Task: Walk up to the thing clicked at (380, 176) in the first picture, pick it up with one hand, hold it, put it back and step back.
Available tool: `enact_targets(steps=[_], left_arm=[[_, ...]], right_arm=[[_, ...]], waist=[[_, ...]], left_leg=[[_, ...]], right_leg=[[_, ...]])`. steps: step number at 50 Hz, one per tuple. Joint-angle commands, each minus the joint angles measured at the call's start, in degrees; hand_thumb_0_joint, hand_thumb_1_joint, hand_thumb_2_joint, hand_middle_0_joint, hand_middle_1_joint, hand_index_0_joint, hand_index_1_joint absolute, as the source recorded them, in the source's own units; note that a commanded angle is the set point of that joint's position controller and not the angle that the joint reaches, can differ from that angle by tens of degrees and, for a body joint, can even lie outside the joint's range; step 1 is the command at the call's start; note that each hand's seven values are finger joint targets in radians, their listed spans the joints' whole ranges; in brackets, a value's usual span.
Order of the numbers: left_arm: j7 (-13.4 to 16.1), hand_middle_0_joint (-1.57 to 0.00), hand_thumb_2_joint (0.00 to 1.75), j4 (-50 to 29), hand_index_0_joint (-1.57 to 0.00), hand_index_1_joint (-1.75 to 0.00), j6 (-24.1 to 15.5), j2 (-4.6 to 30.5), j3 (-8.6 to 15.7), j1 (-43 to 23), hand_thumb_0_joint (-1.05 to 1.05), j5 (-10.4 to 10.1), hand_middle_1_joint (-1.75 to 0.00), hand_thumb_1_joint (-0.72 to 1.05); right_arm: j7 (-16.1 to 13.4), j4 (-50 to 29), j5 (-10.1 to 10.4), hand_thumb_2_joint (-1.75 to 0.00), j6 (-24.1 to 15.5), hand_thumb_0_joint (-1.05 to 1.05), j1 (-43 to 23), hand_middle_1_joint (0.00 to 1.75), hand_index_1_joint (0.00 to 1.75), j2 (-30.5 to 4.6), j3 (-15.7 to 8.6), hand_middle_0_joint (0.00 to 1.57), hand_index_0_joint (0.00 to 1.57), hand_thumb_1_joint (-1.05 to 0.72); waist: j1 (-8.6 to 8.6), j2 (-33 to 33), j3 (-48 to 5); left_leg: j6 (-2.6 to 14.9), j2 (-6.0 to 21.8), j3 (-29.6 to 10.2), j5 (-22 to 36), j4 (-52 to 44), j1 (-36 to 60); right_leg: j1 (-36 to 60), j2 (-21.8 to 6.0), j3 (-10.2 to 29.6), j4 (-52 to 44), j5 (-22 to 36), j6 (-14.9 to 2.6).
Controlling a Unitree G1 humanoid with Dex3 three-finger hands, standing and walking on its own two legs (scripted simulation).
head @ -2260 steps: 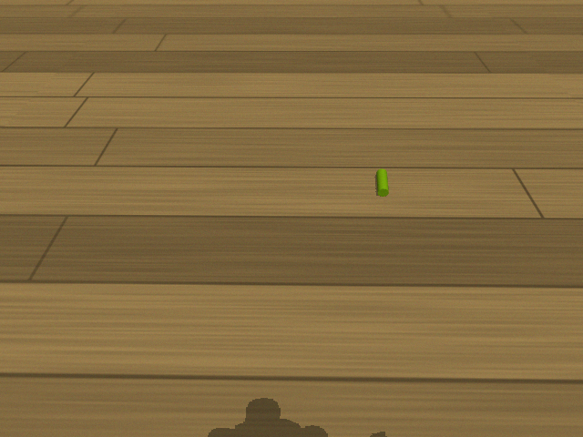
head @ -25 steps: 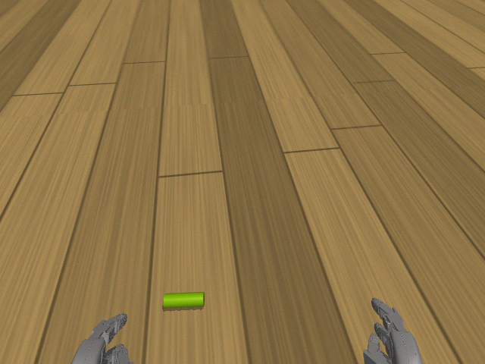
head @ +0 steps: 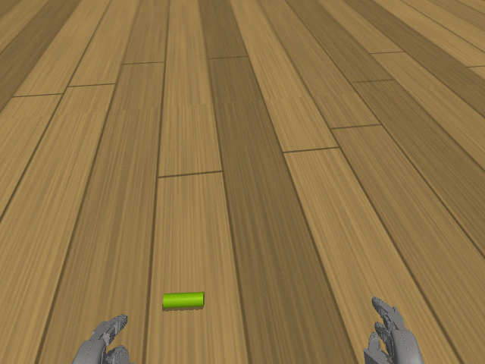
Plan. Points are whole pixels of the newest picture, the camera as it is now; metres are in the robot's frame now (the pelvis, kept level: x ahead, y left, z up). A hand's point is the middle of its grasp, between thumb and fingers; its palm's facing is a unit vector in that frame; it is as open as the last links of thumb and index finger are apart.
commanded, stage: home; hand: left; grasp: from above
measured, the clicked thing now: (184, 299) +0.52 +0.22 -0.69
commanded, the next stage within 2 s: stand in 0.04 s
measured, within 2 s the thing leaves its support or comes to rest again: neither
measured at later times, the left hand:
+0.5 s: hand out of the picture +0.09 +0.24 -0.10, palm faces +0.02 -0.94 -0.34, open 7.3 cm
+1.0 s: hand out of the picture +0.03 +0.25 -0.10, palm faces +0.02 -0.94 -0.34, open 7.3 cm
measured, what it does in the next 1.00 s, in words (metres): rises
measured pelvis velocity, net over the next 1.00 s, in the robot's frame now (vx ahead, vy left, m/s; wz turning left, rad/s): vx -0.02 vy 0.01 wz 0.00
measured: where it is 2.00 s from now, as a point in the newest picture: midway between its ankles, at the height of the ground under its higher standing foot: outside the picture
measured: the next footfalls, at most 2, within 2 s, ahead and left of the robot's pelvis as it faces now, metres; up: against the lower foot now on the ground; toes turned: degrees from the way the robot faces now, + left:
none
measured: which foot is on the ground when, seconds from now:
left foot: down 0.00-1.00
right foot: down 0.00-1.00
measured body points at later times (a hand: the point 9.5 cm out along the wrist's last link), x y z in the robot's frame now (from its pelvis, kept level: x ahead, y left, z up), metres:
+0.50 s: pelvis +0.00 +0.00 +0.04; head +0.00 +0.00 +0.49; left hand +0.09 +0.29 -0.08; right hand +0.09 -0.28 -0.08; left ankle +0.01 +0.11 -0.68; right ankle +0.00 -0.12 -0.68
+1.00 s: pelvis -0.02 +0.01 +0.06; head -0.03 +0.00 +0.51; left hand +0.02 +0.30 -0.07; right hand +0.05 -0.28 -0.08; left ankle +0.01 +0.11 -0.68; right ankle +0.00 -0.12 -0.68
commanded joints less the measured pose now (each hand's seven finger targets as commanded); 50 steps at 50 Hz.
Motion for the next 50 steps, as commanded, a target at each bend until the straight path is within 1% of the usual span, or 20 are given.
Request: enact_targets(steps=[1,4,6,7,8,9,10,11,12,13,15,16,20,23,26,28,34,38,44,50], left_arm=[[0.7,-0.2,0.9,-11.0,-0.2,-0.3,-3.2,6.2,4.3,-1.0,0.0,0.0,-0.3,0.9],[0.7,-0.2,0.9,-11.3,-0.2,-0.3,-3.3,6.5,4.2,-0.6,0.0,0.1,-0.3,0.9],[0.5,-0.2,0.9,-11.1,-0.2,-0.3,-3.2,6.1,3.5,-1.7,0.0,0.1,-0.3,0.9],[2.6,-0.2,0.9,9.0,-0.2,-0.3,-14.8,10.2,3.7,-18.3,0.0,6.9,-0.3,0.9],[2.2,-0.2,0.9,18.7,-0.2,-0.3,-18.5,11.5,4.8,-13.2,0.0,7.3,-0.3,0.9],[1.9,-0.2,0.9,21.2,-0.2,-0.3,-20.5,12.2,4.7,-13.4,0.0,7.6,-0.3,0.9],[1.4,-0.2,0.9,22.6,-0.2,-0.3,-21.6,11.5,4.1,-15.2,0.0,7.3,-0.3,0.9],[1.1,-0.2,0.9,25.1,-0.2,-0.3,-22.4,11.4,3.8,-15.3,0.0,7.1,-0.3,0.9],[1.0,-0.2,0.9,27.4,-0.2,-0.3,-23.0,11.7,3.7,-15.6,0.0,6.8,-0.3,0.9],[0.9,-0.2,0.9,29.7,-0.2,-0.3,-23.3,11.5,3.8,-15.4,0.0,6.5,-0.3,0.9],[1.0,-0.2,0.9,34.6,-0.2,-0.3,-23.9,11.1,4.0,-16.7,0.0,5.9,-0.3,0.9],[1.1,-0.2,0.9,37.1,-0.2,-0.3,-24.3,11.0,3.8,-17.8,0.0,5.9,-0.3,0.9],[1.2,-0.2,0.9,44.5,-0.2,-0.3,-25.5,10.5,3.7,-18.8,0.0,5.7,-0.3,0.9],[1.3,-0.2,0.9,49.3,-0.2,-0.3,-26.1,11.4,3.8,-19.5,0.0,5.5,-0.3,0.9],[1.5,-0.2,0.9,53.6,-0.2,-0.3,-26.1,11.2,3.5,-19.9,0.0,5.2,-0.3,0.9],[1.6,-0.2,0.9,56.2,-0.2,-0.3,-26.1,11.6,3.5,-19.4,0.0,5.0,-0.3,0.9],[1.6,-0.2,0.9,62.1,-0.2,-0.3,-26.1,12.2,3.2,-20.3,0.0,5.0,-0.3,0.9],[1.5,-0.2,0.9,64.5,-0.2,-0.3,-26.3,12.8,3.1,-21.0,0.0,5.0,-0.3,0.9],[1.3,-0.2,0.9,67.4,-0.2,-0.3,-26.1,13.1,2.7,-21.0,0.0,5.1,-0.3,0.9],[1.1,-0.2,0.9,68.8,-0.2,-0.3,-26.5,13.5,2.5,-21.3,0.0,4.9,-0.3,0.9]], right_arm=[[-0.8,-9.4,0.2,-0.9,-3.6,0.0,-4.2,0.3,0.3,-6.8,-3.1,0.2,0.2,-0.9],[-0.8,-9.7,0.1,-0.9,-3.5,0.0,-4.1,0.3,0.3,-6.9,-3.2,0.2,0.2,-0.9],[-0.7,-9.6,0.2,-0.9,-3.5,0.0,-4.2,0.3,0.3,-7.1,-3.1,0.2,0.2,-0.9],[2.7,5.1,-7.2,-0.9,2.7,0.0,-9.1,0.3,0.3,-12.5,-5.5,0.2,0.2,-0.9],[4.3,6.0,-7.2,-0.9,5.2,0.0,-8.9,0.3,0.3,-12.7,-6.3,0.2,0.2,-0.9],[5.3,5.7,-7.3,-0.9,6.2,0.0,-8.0,0.3,0.3,-12.6,-6.3,0.2,0.2,-0.9],[6.0,5.7,-7.7,-0.9,6.9,0.0,-6.6,0.3,0.3,-12.5,-5.7,0.2,0.2,-0.9],[6.9,6.4,-6.4,-0.9,7.1,0.0,-7.1,0.3,0.3,-11.8,-5.5,0.2,0.2,-0.9],[7.9,8.0,-4.7,-0.9,7.3,0.0,-6.9,0.3,0.3,-11.1,-5.6,0.2,0.2,-0.9],[8.3,8.6,-4.2,-0.9,7.4,0.0,-8.3,0.3,0.3,-11.3,-6.0,0.2,0.2,-0.9],[8.8,10.2,-3.6,-0.9,7.8,0.0,-8.8,0.3,0.3,-11.5,-6.3,0.2,0.2,-0.9],[8.9,11.6,-3.4,-0.9,8.2,0.0,-8.8,0.3,0.3,-11.4,-6.4,0.2,0.2,-0.9],[8.9,15.0,-3.8,-0.9,9.2,0.0,-10.0,0.3,0.3,-11.9,-6.5,0.2,0.2,-0.9],[8.7,17.7,-3.4,-0.9,10.0,0.0,-9.5,0.3,0.3,-11.8,-6.5,0.2,0.2,-0.9],[8.3,20.4,-3.2,-0.9,10.7,0.0,-9.0,0.3,0.3,-12.4,-6.3,0.2,0.2,-0.9],[8.3,21.8,-3.0,-0.9,10.7,0.0,-10.0,0.3,0.3,-12.8,-6.3,0.2,0.2,-0.9],[8.1,25.7,-2.4,-0.9,11.3,0.0,-10.1,0.3,0.3,-13.6,-6.1,0.2,0.2,-0.9],[8.1,27.4,-2.2,-0.9,11.3,0.0,-10.5,0.3,0.3,-13.7,-6.1,0.2,0.2,-0.9],[8.3,29.3,-2.2,-0.9,11.7,0.0,-11.5,0.3,0.3,-14.2,-6.2,0.2,0.2,-0.9],[8.6,30.4,-2.0,-0.9,11.6,0.0,-11.9,0.3,0.3,-14.4,-5.9,0.2,0.2,-0.9]], waist=[[0.38,-0.8,-2.9],[0.41,-1.5,-4.8],[0.16,-0.3,-2.0],[4.47,-2.7,10.3],[4.39,-6.1,5.8],[3.02,-7.7,4.8],[1.94,-4.2,5.9],[3.17,-1.2,4.1],[3.93,-1.5,2.8],[4.62,-4.2,3.4],[4.59,-3.7,1.8],[4.38,-3.5,2.9],[4.39,-1.1,4.7],[3.63,-3.8,5.8],[3.48,-2.3,8.9],[3.91,-2.1,8.2],[3.56,-1.7,12.4],[3.35,-2.1,11.2],[3.62,-2.2,13.9],[3.42,-2.6,12.3]], left_leg=[[0.81,-0.5,0.0,10.9,-9.7,4.8],[1.0,-0.8,0.3,12.1,-8.9,4.9],[0.76,-0.5,-0.1,9.5,-10.2,4.4],[3.06,2.3,-3.1,19.2,-15.3,6.6],[3.5,1.4,-0.8,18.1,-14.9,10.3],[3.48,0.9,-0.5,16.9,-14.7,12.8],[3.31,1.1,-1.9,15.7,-16.5,12.7],[3.59,1.3,-2.9,15.3,-18.0,14.8],[3.66,1.4,-2.8,15.4,-19.2,16.2],[3.35,1.3,-2.1,16.1,-19.5,18.2],[3.17,1.6,-3.0,19.5,-20.7,20.6],[2.99,1.7,-3.3,18.0,-21.8,20.6],[3.04,3.2,-5.1,19.9,-26.5,23.7],[2.56,2.6,-3.8,22.2,-27.4,25.9],[2.46,3.5,-5.2,20.5,-32.0,26.2],[2.41,3.7,-5.0,22.5,-33.0,28.8],[1.91,4.4,-6.0,15.2,-39.7,28.5],[1.58,4.6,-5.6,17.9,-41.1,30.8],[1.27,4.7,-6.1,11.2,-43.8,29.6],[1.49,5.1,-5.7,14.0,-43.4,31.8]], right_leg=[[2.5,0.2,-0.2,-9.0,9.4,-0.17],[3.6,0.0,0.2,-9.1,11.0,-0.07],[1.8,0.3,-0.1,-8.9,8.3,-0.18],[12.0,-4.6,6.2,-12.0,9.3,-2.83],[12.8,-6.1,9.8,-14.7,8.4,-4.45],[11.8,-6.7,11.8,-15.8,8.1,-5.29],[11.1,-5.6,10.9,-15.5,8.1,-4.66],[15.0,-5.9,9.7,-14.7,10.5,-3.85],[17.2,-6.2,8.8,-14.7,11.7,-3.13],[15.8,-6.5,9.3,-16.0,12.0,-3.17],[17.8,-6.3,8.7,-17.0,14.8,-2.55],[18.4,-6.5,8.6,-18.3,13.8,-2.32],[20.5,-5.7,7.2,-20.6,16.5,-1.34],[23.0,-6.9,8.2,-23.9,20.3,-1.78],[24.5,-6.5,7.9,-26.9,18.8,-1.39],[26.0,-7.0,7.9,-28.4,20.3,-1.38],[28.1,-6.8,7.5,-32.7,15.6,-0.73],[29.8,-7.4,7.7,-34.5,17.6,-0.45],[28.9,-6.9,7.4,-36.6,13.6,-0.14],[29.4,-7.8,8.0,-38.0,15.0,-0.21]])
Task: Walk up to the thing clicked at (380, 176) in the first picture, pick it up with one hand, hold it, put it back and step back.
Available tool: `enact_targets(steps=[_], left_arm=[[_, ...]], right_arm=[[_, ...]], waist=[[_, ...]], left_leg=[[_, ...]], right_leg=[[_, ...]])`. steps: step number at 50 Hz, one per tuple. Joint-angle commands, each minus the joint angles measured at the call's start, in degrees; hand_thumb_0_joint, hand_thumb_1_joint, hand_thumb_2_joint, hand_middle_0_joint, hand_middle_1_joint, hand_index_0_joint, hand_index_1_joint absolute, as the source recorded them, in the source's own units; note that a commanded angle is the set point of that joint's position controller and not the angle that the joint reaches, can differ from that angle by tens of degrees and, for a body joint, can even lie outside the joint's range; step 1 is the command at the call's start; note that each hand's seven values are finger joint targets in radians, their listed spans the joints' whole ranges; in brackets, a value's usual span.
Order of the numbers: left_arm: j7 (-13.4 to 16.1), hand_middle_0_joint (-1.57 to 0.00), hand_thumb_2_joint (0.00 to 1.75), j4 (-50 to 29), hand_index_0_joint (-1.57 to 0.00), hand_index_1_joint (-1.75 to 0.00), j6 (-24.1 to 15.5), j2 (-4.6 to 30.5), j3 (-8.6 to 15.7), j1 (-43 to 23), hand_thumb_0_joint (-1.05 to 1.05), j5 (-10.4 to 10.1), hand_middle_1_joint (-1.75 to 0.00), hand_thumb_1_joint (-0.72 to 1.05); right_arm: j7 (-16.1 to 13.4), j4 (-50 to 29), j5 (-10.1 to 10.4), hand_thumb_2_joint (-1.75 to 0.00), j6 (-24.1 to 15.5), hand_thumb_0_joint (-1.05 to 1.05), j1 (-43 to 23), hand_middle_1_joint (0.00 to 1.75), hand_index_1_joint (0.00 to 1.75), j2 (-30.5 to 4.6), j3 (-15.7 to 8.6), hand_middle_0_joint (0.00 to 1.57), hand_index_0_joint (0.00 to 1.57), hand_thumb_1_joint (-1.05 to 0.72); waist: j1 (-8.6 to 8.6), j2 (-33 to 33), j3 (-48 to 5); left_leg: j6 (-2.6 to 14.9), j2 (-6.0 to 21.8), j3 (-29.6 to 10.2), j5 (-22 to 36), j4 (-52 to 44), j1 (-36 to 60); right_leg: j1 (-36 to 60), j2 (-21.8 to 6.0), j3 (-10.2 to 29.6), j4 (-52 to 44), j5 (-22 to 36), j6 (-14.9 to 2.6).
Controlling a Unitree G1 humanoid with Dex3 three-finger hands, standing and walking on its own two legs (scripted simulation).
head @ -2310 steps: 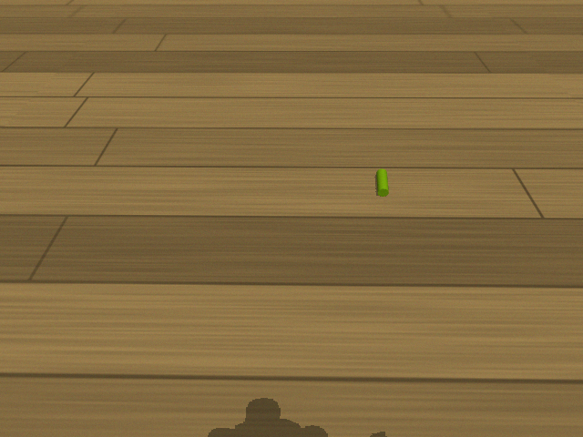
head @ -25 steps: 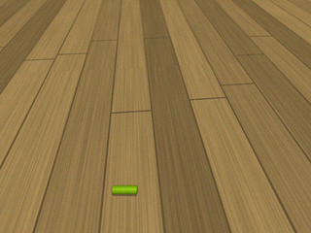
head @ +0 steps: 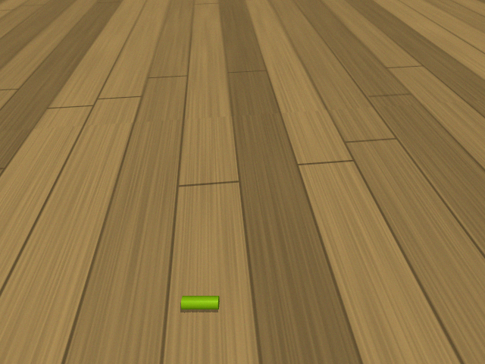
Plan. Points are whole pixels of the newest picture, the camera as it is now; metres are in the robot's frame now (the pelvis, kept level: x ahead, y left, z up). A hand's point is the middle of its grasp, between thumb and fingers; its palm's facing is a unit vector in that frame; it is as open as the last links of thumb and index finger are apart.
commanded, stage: stand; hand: left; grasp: from above
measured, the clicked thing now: (200, 302) +0.54 +0.21 -0.75
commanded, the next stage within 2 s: step back in 1.66 s
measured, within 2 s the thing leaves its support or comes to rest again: neither
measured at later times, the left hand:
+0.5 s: hand out of the picture +0.06 +0.23 -0.16, palm faces +0.00 -0.94 -0.33, open 7.3 cm
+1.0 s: hand out of the picture +0.10 +0.23 -0.15, palm faces +0.00 -0.94 -0.34, open 7.3 cm
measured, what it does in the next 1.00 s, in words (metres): stands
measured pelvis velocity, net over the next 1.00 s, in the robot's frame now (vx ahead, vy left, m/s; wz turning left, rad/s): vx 0.03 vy -0.01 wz -0.01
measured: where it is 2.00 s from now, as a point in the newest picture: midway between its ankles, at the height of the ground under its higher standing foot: outside the picture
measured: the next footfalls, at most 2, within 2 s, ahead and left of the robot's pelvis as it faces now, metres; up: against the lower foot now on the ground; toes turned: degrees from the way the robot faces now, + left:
left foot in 1.96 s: +0.00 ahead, +0.12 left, +0.00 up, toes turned -3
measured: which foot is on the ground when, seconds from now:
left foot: down 0.00-1.00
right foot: down 0.00-1.00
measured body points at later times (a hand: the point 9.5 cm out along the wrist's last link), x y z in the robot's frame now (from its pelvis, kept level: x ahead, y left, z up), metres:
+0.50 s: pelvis +0.01 -0.01 +0.00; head +0.00 -0.02 +0.45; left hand +0.06 +0.28 -0.13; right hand +0.06 -0.30 -0.14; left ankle +0.03 +0.10 -0.75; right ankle +0.02 -0.13 -0.75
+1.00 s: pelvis +0.03 -0.01 +0.00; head +0.03 -0.02 +0.45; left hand +0.11 +0.28 -0.13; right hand +0.09 -0.31 -0.14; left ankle +0.03 +0.10 -0.75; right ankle +0.02 -0.13 -0.75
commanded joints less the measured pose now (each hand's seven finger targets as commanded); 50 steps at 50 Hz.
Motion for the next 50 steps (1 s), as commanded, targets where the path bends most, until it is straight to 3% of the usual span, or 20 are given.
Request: enact_targets(steps=[1,3,13,15,18,23,29,34,42,50], left_arm=[[0.7,-0.2,0.9,-2.8,-0.2,-0.3,-1.6,11.2,2.0,-2.9,0.0,-0.4,-0.3,0.9],[0.6,-0.2,0.9,-2.5,-0.2,-0.3,-1.6,11.0,1.8,-3.0,0.0,-0.4,-0.3,0.9],[0.3,-0.2,0.9,-1.7,-0.2,-0.3,-1.6,12.0,1.6,-3.5,0.0,-0.6,-0.3,0.9],[0.3,-0.2,0.9,-1.8,-0.2,-0.3,-1.8,11.9,1.6,-3.9,0.0,-0.7,-0.3,0.9],[0.2,-0.2,0.9,-1.4,-0.2,-0.3,-1.8,12.1,1.5,-3.5,0.0,-0.8,-0.3,0.9],[0.1,-0.2,0.9,-1.5,-0.2,-0.3,-2.0,12.2,1.5,-4.4,0.0,-1.0,-0.3,0.9],[0.0,-0.2,0.9,-1.2,-0.2,-0.3,-1.7,11.7,1.4,-4.4,0.0,-1.0,-0.3,0.9],[-0.1,-0.2,0.9,-1.2,-0.2,-0.3,-1.8,11.9,1.3,-4.9,0.0,-1.1,-0.3,0.9],[-0.1,-0.2,0.9,-1.8,-0.2,-0.3,-2.2,12.3,1.6,-5.8,0.0,-1.3,-0.3,0.9],[-0.2,-0.2,0.9,-1.6,-0.2,-0.3,-1.8,12.4,1.6,-6.0,0.0,-1.4,-0.3,0.9]], right_arm=[[-0.5,-3.0,0.2,-0.9,-1.6,0.0,-3.1,0.3,0.3,-10.2,-1.6,0.2,0.2,-0.9],[-0.5,-2.8,0.3,-0.9,-1.7,0.0,-3.3,0.3,0.3,-10.5,-1.6,0.2,0.2,-0.9],[-0.2,-1.7,0.4,-0.9,-1.3,0.0,-2.8,0.3,0.3,-11.3,-1.2,0.2,0.2,-0.9],[-0.2,-1.8,0.5,-0.9,-1.5,0.0,-3.3,0.3,0.3,-11.7,-1.2,0.2,0.2,-0.9],[-0.1,-1.5,0.6,-0.9,-1.6,0.0,-3.3,0.3,0.3,-11.8,-1.1,0.2,0.2,-0.9],[-0.2,-1.1,0.6,-0.9,-1.9,0.0,-2.9,0.3,0.3,-11.7,-0.7,0.2,0.2,-0.9],[-0.3,-0.9,0.6,-0.9,-1.8,0.0,-3.6,0.3,0.3,-12.1,-0.5,0.2,0.2,-0.9],[-0.2,-0.8,0.8,-0.9,-1.8,0.0,-3.6,0.3,0.3,-11.9,-0.4,0.2,0.2,-0.9],[-0.4,-0.6,0.7,-0.9,-2.2,0.0,-3.5,0.3,0.3,-12.5,-0.3,0.2,0.2,-0.9],[-0.4,-0.9,0.7,-0.9,-2.1,0.0,-5.0,0.3,0.3,-12.9,-0.3,0.2,0.2,-0.9]], waist=[[0.06,-1.0,0.1],[-0.05,-1.3,-0.4],[-0.26,-1.3,1.0],[-0.24,-0.9,-0.9],[-0.16,-0.9,-0.6],[-0.49,-0.9,-1.9],[-0.13,-0.7,-0.8],[-0.4,-1.7,-1.4],[-0.58,-0.9,-5.3],[-0.28,-1.5,-3.8]], left_leg=[[0.38,7.2,-8.0,-5.5,-7.0,-2.6],[0.31,7.3,-7.6,-4.0,-6.7,-1.2],[0.45,7.2,-7.5,-7.2,-6.7,-3.1],[0.57,7.4,-7.2,-3.7,-6.2,-2.0],[0.47,7.5,-7.3,-3.9,-6.4,-1.8],[0.39,7.8,-6.8,0.1,-6.5,-1.2],[0.29,7.9,-7.0,-2.2,-7.2,-1.6],[0.22,7.9,-6.6,-0.4,-6.6,-0.3],[0.37,8.9,-5.7,10.7,-5.0,2.2],[0.12,8.8,-5.7,8.8,-5.6,2.3]], right_leg=[[-1.1,-5.1,5.5,-5.4,-2.4,-1.36],[-1.6,-5.3,5.7,-5.6,-2.0,-1.58],[-2.6,-5.3,6.3,-7.0,-6.7,-1.61],[-1.0,-5.8,6.4,-6.8,-3.3,-1.86],[-1.4,-5.5,6.3,-6.8,-3.6,-1.79],[0.3,-5.9,6.3,-6.1,1.3,-1.92],[-0.7,-5.4,5.8,-6.2,-0.7,-1.81],[-1.1,-5.4,6.1,-6.7,-0.6,-1.9],[2.8,-6.3,5.8,-5.1,11.3,-1.81],[1.4,-5.9,5.5,-5.9,8.2,-1.58]])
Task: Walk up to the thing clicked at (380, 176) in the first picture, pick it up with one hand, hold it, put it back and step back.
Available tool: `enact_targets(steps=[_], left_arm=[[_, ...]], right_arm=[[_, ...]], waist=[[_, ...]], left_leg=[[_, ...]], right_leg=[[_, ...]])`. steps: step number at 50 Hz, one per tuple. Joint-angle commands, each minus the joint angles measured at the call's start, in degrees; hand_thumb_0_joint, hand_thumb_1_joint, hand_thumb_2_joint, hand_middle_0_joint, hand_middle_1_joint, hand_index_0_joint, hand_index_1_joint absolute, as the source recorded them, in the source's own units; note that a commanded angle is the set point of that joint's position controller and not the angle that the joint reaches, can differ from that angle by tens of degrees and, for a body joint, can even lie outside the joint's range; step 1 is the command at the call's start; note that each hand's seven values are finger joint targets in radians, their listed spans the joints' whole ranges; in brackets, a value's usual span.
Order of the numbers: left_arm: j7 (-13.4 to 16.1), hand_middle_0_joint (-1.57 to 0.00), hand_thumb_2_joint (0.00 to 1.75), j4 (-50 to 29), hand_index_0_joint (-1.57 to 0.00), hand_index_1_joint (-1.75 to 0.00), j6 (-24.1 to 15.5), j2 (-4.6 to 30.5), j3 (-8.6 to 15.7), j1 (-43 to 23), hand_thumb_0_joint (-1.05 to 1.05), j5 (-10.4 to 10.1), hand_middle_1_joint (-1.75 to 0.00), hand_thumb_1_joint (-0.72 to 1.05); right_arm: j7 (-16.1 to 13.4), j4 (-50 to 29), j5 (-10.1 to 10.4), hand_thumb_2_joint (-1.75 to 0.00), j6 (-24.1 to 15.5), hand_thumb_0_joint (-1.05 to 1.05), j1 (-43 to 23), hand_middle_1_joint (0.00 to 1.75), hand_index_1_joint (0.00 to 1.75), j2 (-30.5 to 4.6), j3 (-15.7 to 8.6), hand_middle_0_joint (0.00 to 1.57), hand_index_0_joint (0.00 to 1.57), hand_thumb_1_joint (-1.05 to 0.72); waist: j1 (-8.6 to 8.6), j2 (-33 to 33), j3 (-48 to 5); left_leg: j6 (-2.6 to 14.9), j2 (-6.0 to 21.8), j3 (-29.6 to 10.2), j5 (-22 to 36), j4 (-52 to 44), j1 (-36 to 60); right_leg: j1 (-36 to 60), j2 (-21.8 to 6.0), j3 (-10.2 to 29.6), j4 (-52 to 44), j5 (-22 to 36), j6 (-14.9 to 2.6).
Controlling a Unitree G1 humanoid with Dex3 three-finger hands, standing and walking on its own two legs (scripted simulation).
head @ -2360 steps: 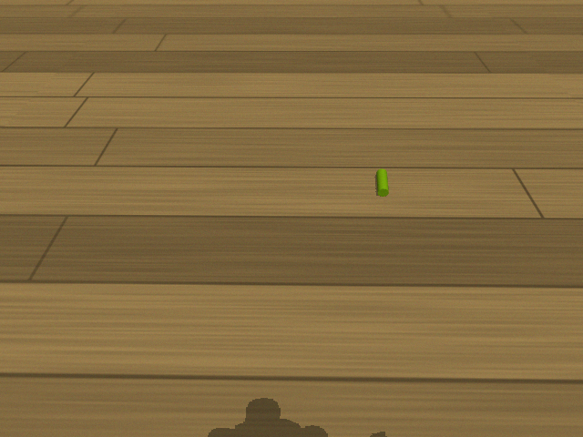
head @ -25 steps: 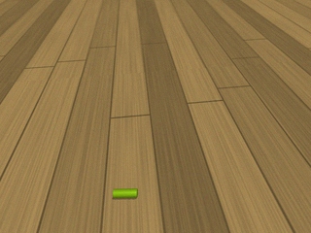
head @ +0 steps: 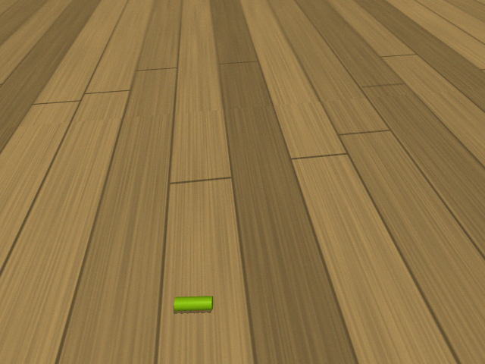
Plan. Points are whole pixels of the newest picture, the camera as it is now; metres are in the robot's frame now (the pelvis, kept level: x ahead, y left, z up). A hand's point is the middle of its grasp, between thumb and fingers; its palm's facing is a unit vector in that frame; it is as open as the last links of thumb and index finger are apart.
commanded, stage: stand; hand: left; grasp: from above
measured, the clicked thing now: (193, 303) +0.50 +0.23 -0.76
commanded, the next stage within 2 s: step back in 0.66 s
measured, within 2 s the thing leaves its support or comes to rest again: neither
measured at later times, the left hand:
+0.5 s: hand out of the picture +0.08 +0.24 -0.15, palm faces +0.00 -0.94 -0.34, open 7.3 cm
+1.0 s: hand out of the picture +0.09 +0.30 -0.18, palm faces -0.06 -0.93 -0.37, open 7.3 cm
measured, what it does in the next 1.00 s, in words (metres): steps on the spot: left foot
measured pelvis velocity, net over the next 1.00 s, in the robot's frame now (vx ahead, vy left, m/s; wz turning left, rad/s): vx -0.05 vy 0.04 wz -0.01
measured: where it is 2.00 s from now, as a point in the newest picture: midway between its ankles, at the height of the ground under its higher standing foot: outside the picture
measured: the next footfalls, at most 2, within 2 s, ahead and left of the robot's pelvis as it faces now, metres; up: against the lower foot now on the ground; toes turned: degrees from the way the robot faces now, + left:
left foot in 0.96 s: -0.03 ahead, +0.13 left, +0.00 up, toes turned -3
right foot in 1.40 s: -0.10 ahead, -0.07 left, +0.00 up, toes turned -1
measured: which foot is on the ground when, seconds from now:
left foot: down 0.00-0.78, up 0.80-0.94, down 0.96-1.00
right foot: down 0.00-0.96, up 0.98-1.00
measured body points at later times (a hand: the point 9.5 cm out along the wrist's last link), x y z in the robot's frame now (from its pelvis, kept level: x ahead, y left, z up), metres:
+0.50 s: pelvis +0.00 +0.00 +0.00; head +0.01 -0.01 +0.45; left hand +0.08 +0.29 -0.13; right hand +0.07 -0.30 -0.14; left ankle +0.00 +0.12 -0.75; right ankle +0.00 -0.11 -0.75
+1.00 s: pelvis -0.05 +0.04 -0.02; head +0.02 +0.06 +0.42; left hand +0.09 +0.35 -0.16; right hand +0.01 -0.30 -0.13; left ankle -0.07 +0.13 -0.75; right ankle -0.01 -0.11 -0.74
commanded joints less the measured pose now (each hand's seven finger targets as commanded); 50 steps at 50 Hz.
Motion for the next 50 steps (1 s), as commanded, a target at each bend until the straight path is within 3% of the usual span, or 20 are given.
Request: enact_targets(steps=[1,13,23,28,31,32,33,35,37,38,40,41,42,43,45,46,47,48,49,50], left_arm=[[0.8,-0.2,0.9,-3.0,-0.2,-0.3,-1.4,11.7,2.1,-1.5,0.0,-0.3,-0.3,0.9],[0.7,-0.2,0.9,-3.8,-0.2,-0.3,-1.6,12.4,2.2,-2.7,0.0,-0.3,-0.3,0.9],[0.5,-0.2,0.9,-3.7,-0.2,-0.3,-1.6,13.0,2.0,-2.6,0.0,-0.5,-0.3,0.9],[0.5,-0.2,0.9,-4.0,-0.2,-0.3,-1.9,13.1,1.8,-2.4,0.0,-0.3,-0.3,0.9],[0.5,-0.2,0.9,-4.0,-0.2,-0.3,-1.9,13.3,1.8,-2.5,0.0,-0.4,-0.3,0.9],[0.6,-0.2,0.9,-4.1,-0.2,-0.3,-1.9,13.2,1.7,-2.2,0.0,-0.4,-0.3,0.9],[0.8,-0.2,0.9,-5.7,-0.2,-0.3,-1.3,18.2,4.0,-1.3,0.0,-1.4,-0.3,0.9],[1.1,-0.2,0.9,-7.2,-0.2,-0.3,-1.0,17.9,4.3,-0.8,0.0,-1.4,-0.3,0.9],[1.1,-0.2,0.9,-9.1,-0.2,-0.3,-0.8,18.8,4.8,-1.2,0.0,-1.3,-0.3,0.9],[1.1,-0.2,0.9,-10.2,-0.2,-0.3,-0.5,19.3,5.0,-2.1,0.0,-1.1,-0.3,0.9],[1.2,-0.2,0.9,-13.0,-0.2,-0.3,-0.3,20.3,5.3,-4.2,0.0,-0.2,-0.3,0.9],[1.3,-0.2,0.9,-14.0,-0.2,-0.3,-0.2,19.9,5.3,-4.1,0.0,0.1,-0.3,0.9],[1.3,-0.2,0.9,-15.2,-0.2,-0.3,-0.1,20.1,5.4,-5.2,0.0,0.5,-0.3,0.9],[1.3,-0.2,0.9,-16.0,-0.2,-0.3,0.0,19.1,5.2,-5.9,0.0,0.5,-0.3,0.9],[1.2,-0.2,0.9,-16.6,-0.2,-0.3,0.7,17.5,4.5,-6.2,0.0,0.3,-0.3,0.9],[1.1,-0.2,0.9,-17.2,-0.2,-0.3,1.2,17.5,4.2,-5.4,0.0,0.0,-0.3,0.9],[1.0,-0.2,0.9,-18.2,-0.2,-0.3,1.7,15.7,3.9,-5.2,0.0,-0.6,-0.3,0.9],[1.1,-0.2,0.9,-19.1,-0.2,-0.3,1.9,14.4,3.7,-5.4,0.0,-0.9,-0.3,0.9],[1.4,-0.2,0.9,-18.8,-0.2,-0.3,2.5,13.5,3.8,-4.1,0.0,-0.7,-0.3,0.9],[1.6,-0.2,0.9,-18.8,-0.2,-0.3,2.9,13.1,3.4,-1.7,0.0,-0.3,-0.3,0.9]], right_arm=[[-0.7,-3.2,0.2,-0.9,-1.3,0.0,-2.3,0.3,0.3,-11.1,-2.0,0.2,0.2,-0.9],[-0.5,-3.8,0.3,-0.9,-1.5,0.0,-2.8,0.3,0.3,-11.4,-1.9,0.2,0.2,-0.9],[-0.3,-3.6,0.4,-0.9,-1.4,0.0,-2.6,0.3,0.3,-11.7,-1.8,0.2,0.2,-0.9],[-0.2,-3.9,0.4,-0.9,-1.4,0.0,-2.8,0.3,0.3,-12.0,-1.9,0.2,0.2,-0.9],[-0.2,-3.7,0.4,-0.9,-1.4,0.0,-2.4,0.3,0.3,-11.7,-1.7,0.2,0.2,-0.9],[-0.2,-3.8,0.4,-0.9,-1.4,0.0,-2.7,0.3,0.3,-12.1,-1.9,0.2,0.2,-0.9],[0.1,-5.2,0.8,-0.9,-0.2,0.0,-5.1,0.3,0.3,-14.2,-2.8,0.2,0.2,-0.9],[0.2,-6.4,1.2,-0.9,0.6,0.0,-3.3,0.3,0.3,-13.1,-2.8,0.2,0.2,-0.9],[0.3,-7.1,1.4,-0.9,1.1,0.0,-1.6,0.3,0.3,-12.9,-3.1,0.2,0.2,-0.9],[0.4,-7.5,1.3,-0.9,1.5,0.0,-1.0,0.3,0.3,-12.6,-3.4,0.2,0.2,-0.9],[0.5,-8.4,0.9,-0.9,2.3,0.0,1.1,0.3,0.3,-12.8,-4.1,0.2,0.2,-0.9],[0.6,-9.0,0.7,-0.9,2.6,0.0,1.9,0.3,0.3,-13.1,-4.4,0.2,0.2,-0.9],[0.8,-9.6,0.8,-0.9,2.7,0.0,3.5,0.3,0.3,-12.9,-4.5,0.2,0.2,-0.9],[0.9,-10.0,1.1,-0.9,2.5,0.0,3.9,0.3,0.3,-13.2,-4.7,0.2,0.2,-0.9],[0.8,-10.4,0.9,-0.9,1.9,0.0,4.2,0.3,0.3,-12.6,-4.8,0.2,0.2,-0.9],[0.6,-11.1,0.6,-0.9,1.5,0.0,4.2,0.3,0.3,-12.7,-5.0,0.2,0.2,-0.9],[0.3,-11.9,-0.3,-0.9,1.2,0.0,3.1,0.3,0.3,-15.2,-5.7,0.2,0.2,-0.9],[0.1,-12.1,-0.7,-0.9,1.0,0.0,4.0,0.3,0.3,-17.9,-6.5,0.2,0.2,-0.9],[-0.1,-12.5,-1.3,-0.9,0.8,0.0,4.6,0.3,0.3,-18.1,-6.6,0.2,0.2,-0.9],[-0.3,-12.8,-0.9,-0.9,0.8,0.0,5.1,0.3,0.3,-18.4,-6.6,0.2,0.2,-0.9]], waist=[[0.34,-1.7,-3.8],[0.29,-0.9,-5.1],[0.2,-1.0,-3.2],[0.1,-1.3,-4.8],[0.11,-0.9,-3.6],[0.14,-1.0,-4.4],[0.4,-3.5,2.9],[-0.18,-4.0,0.9],[-0.62,-5.9,-3.1],[-0.92,-7.1,-3.9],[-0.87,-10.9,-5.4],[-0.67,-10.8,-5.6],[-1.58,-11.6,-6.0],[-1.79,-10.8,-7.3],[-1.82,-8.7,-7.6],[-2.17,-5.7,-6.9],[-1.73,1.6,-6.9],[-1.85,8.6,-6.7],[-1.39,7.9,-6.1],[-0.94,5.8,-6.6]], left_leg=[[1.41,7.6,-5.8,9.2,-2.1,1.2],[1.04,7.8,-5.4,12.3,-2.2,1.5],[1.04,7.8,-5.8,7.3,-3.4,0.3],[1.25,7.9,-5.4,9.5,-2.3,2.2],[0.95,7.8,-5.6,8.1,-3.0,1.0],[1.14,8.0,-5.4,9.1,-2.4,2.1],[1.84,6.7,-5.5,13.8,3.8,-2.9],[1.63,4.9,-3.5,11.4,8.0,-4.0],[1.2,2.6,-1.8,7.9,14.1,-4.1],[0.81,0.8,-0.6,2.5,17.1,-5.0],[0.81,-1.7,-0.8,-14.8,27.4,-6.8],[1.25,-1.8,-1.9,-19.6,31.6,-7.9],[1.83,-0.4,-3.4,-20.3,30.9,-8.6],[2.15,-0.3,-3.4,-19.0,29.3,-8.8],[1.64,-0.2,-1.4,-9.7,19.6,-7.5],[1.52,1.8,-1.8,5.6,9.4,-6.4],[3.08,6.9,-8.3,18.3,5.6,-4.0],[5.1,12.4,-15.3,32.8,4.7,1.5],[7.84,15.6,-17.6,39.3,5.7,5.3],[8.72,16.7,-15.2,48.2,8.5,6.2]], right_leg=[[0.3,-7.3,5.5,-2.8,9.0,-0.54],[1.7,-7.6,5.5,-2.3,12.5,-0.84],[0.7,-7.4,5.9,-3.4,7.4,-0.9],[0.6,-7.7,6.0,-3.5,10.6,-0.93],[0.3,-7.5,5.9,-3.5,8.7,-0.91],[0.4,-7.7,6.0,-3.6,9.6,-1.02],[-5.7,-6.8,7.3,0.3,18.7,-1.34],[-5.3,-8.2,8.1,1.1,20.9,-3.31],[-5.0,-11.6,11.5,0.6,22.2,-6.76],[-5.5,-13.7,13.3,-0.1,21.5,-8.78],[-7.4,-19.0,17.7,-0.1,21.6,-13.51],[-8.6,-20.1,18.3,0.7,21.3,-14.98],[-8.1,-20.4,17.4,2.2,21.7,-14.67],[-6.5,-18.7,14.9,4.7,23.5,-13.49],[-5.5,-14.2,10.4,10.2,24.7,-9.99],[-5.6,-10.9,8.1,13.8,21.3,-6.98],[-9.3,-4.8,5.0,20.1,13.9,-3.7],[-16.5,2.1,3.0,27.3,0.3,-1.97],[-23.0,5.8,5.5,33.2,-22.0,-1.51],[-23.8,5.9,7.5,38.3,-24.5,-1.42]])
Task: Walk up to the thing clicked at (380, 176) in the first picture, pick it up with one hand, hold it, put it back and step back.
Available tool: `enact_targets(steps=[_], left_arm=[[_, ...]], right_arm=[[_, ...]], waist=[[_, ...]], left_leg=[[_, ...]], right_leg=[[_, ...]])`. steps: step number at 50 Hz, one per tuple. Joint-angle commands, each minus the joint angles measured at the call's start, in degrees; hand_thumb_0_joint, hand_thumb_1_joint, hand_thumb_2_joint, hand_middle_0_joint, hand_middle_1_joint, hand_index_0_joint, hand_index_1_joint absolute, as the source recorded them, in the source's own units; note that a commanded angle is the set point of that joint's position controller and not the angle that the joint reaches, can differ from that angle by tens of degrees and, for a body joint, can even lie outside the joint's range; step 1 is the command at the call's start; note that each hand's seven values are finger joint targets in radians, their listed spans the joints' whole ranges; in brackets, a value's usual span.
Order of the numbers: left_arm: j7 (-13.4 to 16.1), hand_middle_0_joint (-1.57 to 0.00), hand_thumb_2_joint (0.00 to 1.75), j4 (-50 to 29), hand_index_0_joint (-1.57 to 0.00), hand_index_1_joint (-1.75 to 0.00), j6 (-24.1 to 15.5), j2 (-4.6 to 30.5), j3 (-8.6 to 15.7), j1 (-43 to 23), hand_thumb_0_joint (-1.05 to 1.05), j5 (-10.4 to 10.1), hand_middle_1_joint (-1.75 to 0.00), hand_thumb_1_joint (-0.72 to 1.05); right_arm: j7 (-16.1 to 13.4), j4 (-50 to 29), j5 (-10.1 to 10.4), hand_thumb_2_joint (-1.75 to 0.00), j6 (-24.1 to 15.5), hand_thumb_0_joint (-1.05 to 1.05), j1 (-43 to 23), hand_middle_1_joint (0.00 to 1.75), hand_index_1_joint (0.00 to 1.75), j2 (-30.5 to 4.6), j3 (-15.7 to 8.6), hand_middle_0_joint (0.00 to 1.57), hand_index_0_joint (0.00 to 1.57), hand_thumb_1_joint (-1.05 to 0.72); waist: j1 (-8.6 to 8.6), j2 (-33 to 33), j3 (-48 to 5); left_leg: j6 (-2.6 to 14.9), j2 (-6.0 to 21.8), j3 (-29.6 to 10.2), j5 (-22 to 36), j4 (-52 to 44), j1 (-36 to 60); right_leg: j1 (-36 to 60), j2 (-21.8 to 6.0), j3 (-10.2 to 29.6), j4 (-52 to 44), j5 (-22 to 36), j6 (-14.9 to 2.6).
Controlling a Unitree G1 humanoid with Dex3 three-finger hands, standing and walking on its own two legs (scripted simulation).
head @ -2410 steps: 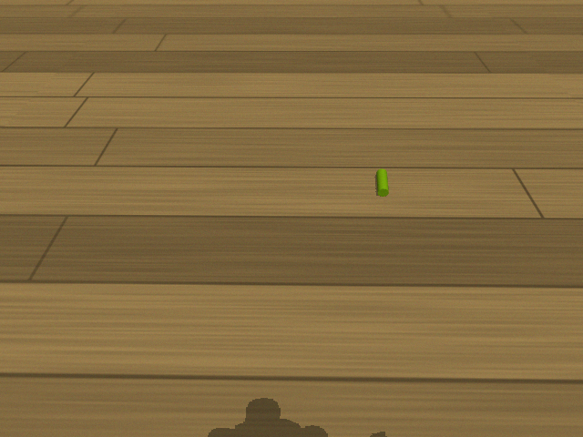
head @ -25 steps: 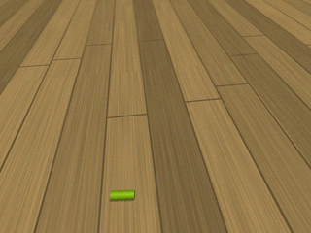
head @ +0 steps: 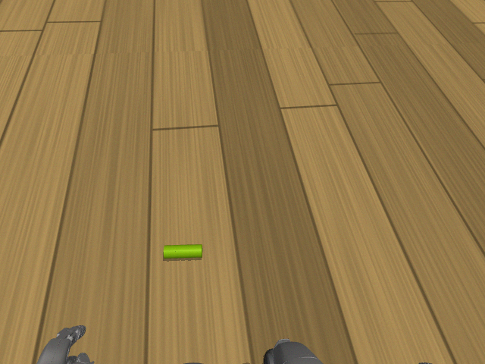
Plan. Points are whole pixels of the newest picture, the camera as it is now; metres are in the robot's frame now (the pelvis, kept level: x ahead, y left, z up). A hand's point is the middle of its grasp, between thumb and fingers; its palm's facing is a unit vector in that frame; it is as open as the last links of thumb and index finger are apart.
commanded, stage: step back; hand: left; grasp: from above
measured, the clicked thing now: (183, 251) +0.55 +0.20 -0.73
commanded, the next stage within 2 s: none
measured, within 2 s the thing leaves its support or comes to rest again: neither
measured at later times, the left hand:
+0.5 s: hand out of the picture +0.04 +0.25 -0.14, palm faces -0.11 -0.90 -0.41, open 7.3 cm
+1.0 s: hand out of the picture -0.11 +0.28 -0.15, palm faces -0.04 -0.94 -0.35, open 7.3 cm
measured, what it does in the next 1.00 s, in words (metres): walks backwards: right foot, then left foot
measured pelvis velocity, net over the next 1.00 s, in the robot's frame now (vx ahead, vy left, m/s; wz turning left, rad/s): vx -0.22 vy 0.01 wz -0.06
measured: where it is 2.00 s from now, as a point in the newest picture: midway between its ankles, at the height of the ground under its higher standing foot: outside the picture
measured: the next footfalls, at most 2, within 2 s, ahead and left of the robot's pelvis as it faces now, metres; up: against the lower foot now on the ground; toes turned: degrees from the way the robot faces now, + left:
right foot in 0.40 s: -0.04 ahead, -0.11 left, +0.00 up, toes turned -1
left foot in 0.78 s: -0.13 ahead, +0.12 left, +0.00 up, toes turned -4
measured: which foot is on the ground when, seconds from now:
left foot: down 0.00-0.44, up 0.46-0.76, down 0.78-1.00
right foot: up 0.00-0.38, down 0.40-0.82, up 0.84-1.00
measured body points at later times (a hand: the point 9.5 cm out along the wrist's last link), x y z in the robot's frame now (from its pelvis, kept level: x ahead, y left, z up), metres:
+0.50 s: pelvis -0.08 -0.01 +0.00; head -0.03 -0.03 +0.44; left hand +0.05 +0.30 -0.11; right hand -0.01 -0.32 -0.13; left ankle -0.05 +0.10 -0.70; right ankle -0.08 -0.11 -0.73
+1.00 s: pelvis -0.22 +0.01 +0.01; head -0.18 +0.04 +0.46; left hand -0.11 +0.32 -0.12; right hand -0.14 -0.31 -0.09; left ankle -0.17 +0.12 -0.73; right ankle -0.25 -0.15 -0.62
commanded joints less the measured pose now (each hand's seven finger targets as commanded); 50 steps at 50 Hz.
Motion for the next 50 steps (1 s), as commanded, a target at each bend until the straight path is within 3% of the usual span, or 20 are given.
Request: enact_targets(steps=[1,3,5,13,17,20,21,22,23,24,28,34,38,39,40,41,42,43,46,50], left_arm=[[1.4,-0.2,0.9,-6.1,-0.2,-0.3,-0.3,6.6,1.7,2.4,0.0,0.0,-0.3,0.9],[1.6,-0.2,0.9,-5.6,-0.2,-0.3,0.0,8.7,2.4,1.2,0.0,0.0,-0.3,0.9],[1.1,-0.2,0.9,-5.9,-0.2,-0.3,0.1,8.4,2.5,4.7,0.0,-0.5,-0.3,0.9],[0.6,-0.2,0.9,-8.9,-0.2,-0.3,-0.7,8.7,3.9,3.7,0.0,0.5,-0.3,0.9],[0.1,-0.2,0.9,-8.6,-0.2,-0.3,-1.4,8.0,4.1,6.9,0.0,0.8,-0.3,0.9],[0.0,-0.2,0.9,-6.6,-0.2,-0.3,-2.3,8.0,4.4,11.2,0.0,1.2,-0.3,0.9],[0.1,-0.2,0.9,-7.0,-0.2,-0.3,-2.6,10.7,5.0,11.3,0.0,1.5,-0.3,0.9],[0.0,-0.2,0.9,-8.3,-0.2,-0.3,-2.4,13.7,5.7,8.7,0.0,0.8,-0.3,0.9],[0.0,-0.2,0.9,-10.2,-0.2,-0.3,-2.5,16.4,5.9,6.2,0.0,1.3,-0.3,0.9],[0.1,-0.2,0.9,-11.2,-0.2,-0.3,-2.6,15.0,5.9,5.3,0.0,1.2,-0.3,0.9],[0.7,-0.2,0.9,-12.7,-0.2,-0.3,-2.3,9.5,4.7,3.6,0.0,0.9,-0.3,0.9],[0.7,-0.2,0.9,-13.7,-0.2,-0.3,-1.4,9.4,4.8,9.0,0.0,1.3,-0.3,0.9],[0.0,-0.2,0.9,-15.0,-0.2,-0.3,-0.2,11.3,4.7,5.5,0.0,0.5,-0.3,0.9],[-0.3,-0.2,0.9,-15.2,-0.2,-0.3,0.2,10.2,4.2,6.4,0.0,0.3,-0.3,0.9],[-0.4,-0.2,0.9,-15.6,-0.2,-0.3,0.3,8.3,3.7,6.7,0.0,0.2,-0.3,0.9],[0.0,-0.2,0.9,-15.7,-0.2,-0.3,0.1,8.4,4.3,4.8,0.0,0.2,-0.3,0.9],[0.7,-0.2,0.9,-15.6,-0.2,-0.3,0.0,10.4,5.3,1.5,0.0,1.3,-0.3,0.9],[0.6,-0.2,0.9,-14.7,-0.2,-0.3,0.0,11.3,5.5,3.0,0.0,1.3,-0.3,0.9],[-0.2,-0.2,0.9,-11.2,-0.2,-0.3,0.2,9.3,5.5,11.2,0.0,-0.2,-0.3,0.9],[-0.3,-0.2,0.9,-11.4,-0.2,-0.3,-0.2,8.5,5.5,11.0,0.0,0.5,-0.3,0.9]], right_arm=[[-1.3,-5.2,-0.5,-0.9,-1.5,0.0,3.6,0.3,0.3,-15.9,-3.5,0.2,0.2,-0.9],[-1.9,-7.0,-0.6,-0.9,-1.6,0.0,-0.9,0.3,0.3,-14.6,-3.4,0.2,0.2,-0.9],[-2.5,-7.8,-0.3,-0.9,-1.7,0.0,-1.5,0.3,0.3,-12.2,-2.6,0.2,0.2,-0.9],[-2.6,-9.6,0.3,-0.9,-1.8,0.0,4.0,0.3,0.3,-12.7,-3.4,0.2,0.2,-0.9],[-2.1,-10.7,0.7,-0.9,-1.5,0.0,1.6,0.3,0.3,-13.4,-3.4,0.2,0.2,-0.9],[-1.7,-11.2,1.4,-0.9,-1.1,0.0,-1.0,0.3,0.3,-12.6,-2.8,0.2,0.2,-0.9],[-1.6,-11.8,1.9,-0.9,-1.2,0.0,-2.0,0.3,0.3,-11.2,-2.4,0.2,0.2,-0.9],[-1.6,-12.0,2.2,-0.9,-1.1,0.0,-2.5,0.3,0.3,-9.2,-1.8,0.2,0.2,-0.9],[-2.1,-11.5,1.8,-0.9,-0.6,0.0,-2.1,0.3,0.3,-9.5,-2.2,0.2,0.2,-0.9],[-2.2,-10.6,1.5,-0.9,-0.3,0.0,-0.1,0.3,0.3,-10.8,-2.5,0.2,0.2,-0.9],[-1.9,-8.9,1.8,-0.9,-0.7,0.0,2.5,0.3,0.3,-9.8,-1.4,0.2,0.2,-0.9],[-2.3,-11.0,1.5,-0.9,-1.5,0.0,2.7,0.3,0.3,-9.2,-1.0,0.2,0.2,-0.9],[-1.8,-8.8,0.4,-0.9,-1.8,0.0,8.1,0.3,0.3,-9.3,-2.1,0.2,0.2,-0.9],[-1.7,-9.1,-0.1,-0.9,-1.9,0.0,7.4,0.3,0.3,-10.7,-2.5,0.2,0.2,-0.9],[-1.6,-9.8,-1.2,-0.9,-2.1,0.0,7.0,0.3,0.3,-14.6,-3.6,0.2,0.2,-0.9],[-1.1,-10.8,-1.3,-0.9,-1.9,0.0,3.2,0.3,0.3,-20.1,-4.5,0.2,0.2,-0.9],[-1.1,-11.6,-0.8,-0.9,-2.1,0.0,2.4,0.3,0.3,-21.6,-5.0,0.2,0.2,-0.9],[-1.5,-12.0,-0.9,-0.9,-2.5,0.0,-0.7,0.3,0.3,-20.0,-4.7,0.2,0.2,-0.9],[-1.8,-13.3,-1.0,-0.9,-2.8,0.0,-4.9,0.3,0.3,-12.7,-2.4,0.2,0.2,-0.9],[-1.9,-12.8,-0.2,-0.9,-2.6,0.0,1.1,0.3,0.3,-12.6,-2.9,0.2,0.2,-0.9]], waist=[[-1.25,13.6,-14.2],[-0.29,12.2,-11.7],[2.01,11.5,-11.2],[-1.72,8.1,-11.6],[-0.15,9.4,-13.3],[2.25,5.7,-15.2],[2.36,-0.8,-16.3],[2.66,-8.7,-13.1],[3.63,-14.1,-10.4],[2.68,-10.8,-8.3],[1.67,-3.6,-7.8],[4.03,-7.2,-15.0],[0.35,-7.6,-16.0],[0.83,-4.1,-15.0],[0.49,5.8,-15.0],[0.01,17.2,-11.7],[-2.61,16.5,-9.1],[-0.55,14.9,-7.4],[5.07,9.2,-7.3],[1.49,10.4,-9.4]], left_leg=[[6.84,21.1,-19.6,54.7,-10.9,11.9],[6.86,18.8,-16.3,46.7,-11.5,7.9],[2.86,13.9,-10.1,48.5,-8.5,11.5],[8.63,17.5,-12.8,41.3,-7.0,13.3],[8.99,17.1,-12.7,31.8,-5.4,10.2],[5.11,13.9,-9.8,24.9,-0.1,3.3],[2.5,9.4,-6.9,17.8,5.0,-3.6],[-1.21,0.0,-2.2,4.6,13.7,-8.1],[-2.57,-2.8,-2.6,-15.7,25.7,-7.7],[-3.01,-1.4,-6.5,-16.9,30.9,-7.6],[-3.37,-5.2,-7.3,-9.7,33.4,-11.0],[-4.49,-0.5,-2.7,-9.8,11.2,-12.3],[-2.72,0.3,1.9,7.3,-11.3,1.4],[-1.58,2.6,-2.1,11.7,-12.8,4.6],[2.12,13.1,-16.0,11.9,-14.9,8.3],[9.35,23.9,-28.0,12.8,-18.9,3.4],[14.84,28.5,-31.4,13.5,-19.8,-7.5],[15.4,28.3,-29.6,13.9,-19.6,-9.2],[7.46,15.1,-10.9,23.4,-14.4,-1.5],[9.86,16.0,-11.6,24.9,-11.5,7.6]], right_leg=[[-6.9,7.3,5.5,21.0,-18.2,-1.12],[-6.1,6.8,7.9,26.4,-14.4,-1.27],[-8.5,6.9,7.2,25.7,-8.0,-1.23],[-4.0,4.2,3.4,14.1,-10.0,0.91],[2.0,2.3,0.0,1.5,-7.4,-0.69],[13.1,0.7,1.3,-13.3,11.4,-2.52],[16.9,-4.7,9.7,-11.6,20.8,-5.24],[13.6,-12.4,19.4,-14.9,25.6,-12.23],[6.0,-21.3,28.2,-17.8,28.3,-19.32],[3.3,-21.4,27.9,-17.6,27.9,-19.67],[8.1,-10.7,11.2,-13.8,32.6,-12.67],[24.4,-10.7,9.9,-9.4,34.6,-12.06],[15.4,-8.8,8.5,-5.5,21.5,-8.13],[9.2,-6.9,8.1,-4.5,14.7,-5.42],[-0.9,-1.8,5.2,2.5,2.9,-2.92],[-7.5,7.6,0.2,14.3,-15.4,-0.88],[-2.6,6.5,6.3,25.9,-20.2,-0.1],[-2.4,5.4,8.2,32.3,-16.9,-0.34],[-7.8,8.4,8.7,36.0,-8.0,-0.79],[-9.3,7.3,7.2,31.6,-8.5,2.44]])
